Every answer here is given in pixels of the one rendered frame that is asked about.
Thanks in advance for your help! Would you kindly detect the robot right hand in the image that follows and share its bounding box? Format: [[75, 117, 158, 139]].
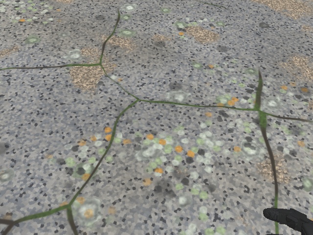
[[263, 208, 313, 235]]

